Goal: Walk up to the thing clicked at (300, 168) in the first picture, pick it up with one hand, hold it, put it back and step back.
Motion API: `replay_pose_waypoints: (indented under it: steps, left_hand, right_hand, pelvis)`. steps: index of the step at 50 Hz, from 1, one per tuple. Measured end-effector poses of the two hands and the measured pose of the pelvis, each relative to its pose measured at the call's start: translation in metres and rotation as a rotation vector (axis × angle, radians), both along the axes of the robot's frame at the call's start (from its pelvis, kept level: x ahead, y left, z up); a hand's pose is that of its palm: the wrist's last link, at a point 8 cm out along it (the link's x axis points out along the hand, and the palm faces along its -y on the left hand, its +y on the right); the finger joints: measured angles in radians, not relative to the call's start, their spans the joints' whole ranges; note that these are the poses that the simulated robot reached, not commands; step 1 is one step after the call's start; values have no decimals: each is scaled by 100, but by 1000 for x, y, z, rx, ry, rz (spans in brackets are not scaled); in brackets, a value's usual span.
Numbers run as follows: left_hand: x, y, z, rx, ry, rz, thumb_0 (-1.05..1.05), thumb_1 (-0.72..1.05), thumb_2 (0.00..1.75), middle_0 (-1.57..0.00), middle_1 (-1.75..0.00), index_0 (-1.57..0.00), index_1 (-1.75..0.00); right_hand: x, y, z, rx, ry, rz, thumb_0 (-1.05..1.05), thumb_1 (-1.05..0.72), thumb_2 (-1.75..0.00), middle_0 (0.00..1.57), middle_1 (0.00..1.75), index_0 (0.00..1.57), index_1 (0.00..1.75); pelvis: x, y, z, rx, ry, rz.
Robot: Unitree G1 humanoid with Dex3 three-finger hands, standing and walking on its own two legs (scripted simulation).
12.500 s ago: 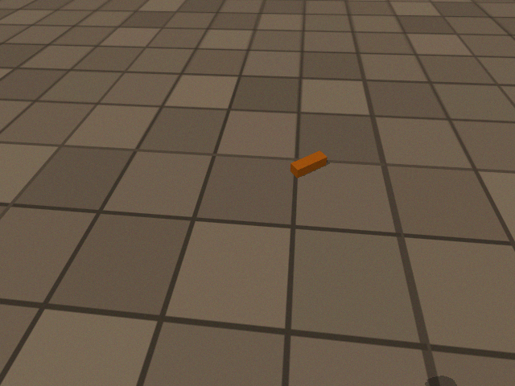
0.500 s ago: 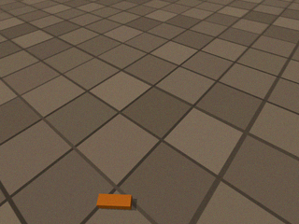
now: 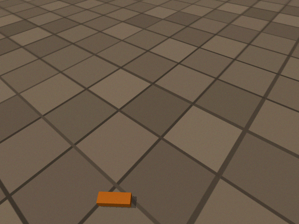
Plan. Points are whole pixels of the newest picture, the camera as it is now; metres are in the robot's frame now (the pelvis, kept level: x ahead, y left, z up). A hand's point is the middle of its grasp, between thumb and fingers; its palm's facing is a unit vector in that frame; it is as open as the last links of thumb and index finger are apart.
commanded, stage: stand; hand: left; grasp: from above
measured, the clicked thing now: (114, 199) +0.43 +0.28 -0.75
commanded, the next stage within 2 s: rise first in 0.02 s
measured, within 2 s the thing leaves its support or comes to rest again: neither
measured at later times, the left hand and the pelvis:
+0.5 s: hand out of the picture +0.14 +0.26 -0.18, palm faces -0.07 -0.92 -0.39, open 11.5 cm; pelvis -0.01 +0.01 -0.03, yaw +1 degrees
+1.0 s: hand out of the picture +0.12 +0.27 -0.23, palm faces -0.17 -0.86 -0.48, open 14.2 cm; pelvis -0.01 +0.02 -0.10, yaw +1 degrees
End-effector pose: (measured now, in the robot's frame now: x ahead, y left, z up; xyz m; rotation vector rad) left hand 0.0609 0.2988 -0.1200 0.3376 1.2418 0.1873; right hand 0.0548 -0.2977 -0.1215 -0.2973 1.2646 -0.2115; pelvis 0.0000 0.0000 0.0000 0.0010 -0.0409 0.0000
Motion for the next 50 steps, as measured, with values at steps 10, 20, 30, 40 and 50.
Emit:
replay_pose_waypoints:
  steps: [10, 20, 30, 40, 50]
  left_hand:
    - [22, -4, 1, -9, -95, 37, 1, 86, 91, -20, -35, -20, -35]
    - [82, 1, -12, 9, -158, -50, 0, 37, 95, -9, -82, -11, -80]
    - [68, 8, -36, 49, -90, -83, 0, -28, 98, -6, -104, -7, -103]
    - [62, 11, -57, 94, -109, -151, 0, -51, 100, -7, -106, -7, -106]
    - [59, 12, -70, 126, -106, -192, 0, -55, 97, -8, -106, -9, -106]
  right_hand:
    - [12, 7, 1, 0, -87, 9, 1, -91, -90, 20, 30, 20, 30]
    - [33, 41, -9, 60, -236, 15, 1, -90, -90, 20, 30, 20, 30]
    - [62, 55, -19, 64, -349, 55, 1, -89, -90, 20, 30, 20, 30]
    - [91, 64, -36, 40, -430, 102, 1, -89, -90, 20, 30, 20, 30]
    - [104, 74, -52, 50, -490, 135, 1, -91, -90, 20, 30, 20, 30]
  pelvis:
    - [-2, 0, -4, -2, 31, 18]
    - [-10, 2, -25, -9, 150, 18]
    - [-5, 11, -50, -20, 228, 21]
    - [-5, 16, -80, -37, 301, 23]
    - [-8, 17, -102, -50, 357, 24]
